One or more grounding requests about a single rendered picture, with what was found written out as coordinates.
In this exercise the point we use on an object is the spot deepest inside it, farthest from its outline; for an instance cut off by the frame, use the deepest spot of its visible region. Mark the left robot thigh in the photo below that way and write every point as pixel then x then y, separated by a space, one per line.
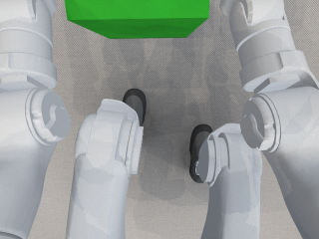
pixel 101 177

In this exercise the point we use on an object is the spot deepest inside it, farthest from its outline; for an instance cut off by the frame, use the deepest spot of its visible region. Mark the left robot forearm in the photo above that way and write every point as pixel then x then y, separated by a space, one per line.
pixel 26 45

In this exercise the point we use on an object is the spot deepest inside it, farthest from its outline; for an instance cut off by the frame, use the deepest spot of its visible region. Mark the right robot upper arm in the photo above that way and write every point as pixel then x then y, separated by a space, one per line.
pixel 284 125

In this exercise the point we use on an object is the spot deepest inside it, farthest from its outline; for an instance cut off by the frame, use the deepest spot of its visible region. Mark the carton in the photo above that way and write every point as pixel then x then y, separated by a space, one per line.
pixel 138 19

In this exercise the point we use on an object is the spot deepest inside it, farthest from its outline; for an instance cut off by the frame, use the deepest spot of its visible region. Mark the right robot forearm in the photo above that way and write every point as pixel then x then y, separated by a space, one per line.
pixel 267 54

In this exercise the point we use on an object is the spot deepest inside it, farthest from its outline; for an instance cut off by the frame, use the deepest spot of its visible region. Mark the robot right shin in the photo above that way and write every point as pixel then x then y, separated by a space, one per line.
pixel 229 128

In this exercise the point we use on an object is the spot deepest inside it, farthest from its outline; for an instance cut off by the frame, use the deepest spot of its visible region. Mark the left robot upper arm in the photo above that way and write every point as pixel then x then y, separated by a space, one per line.
pixel 32 121

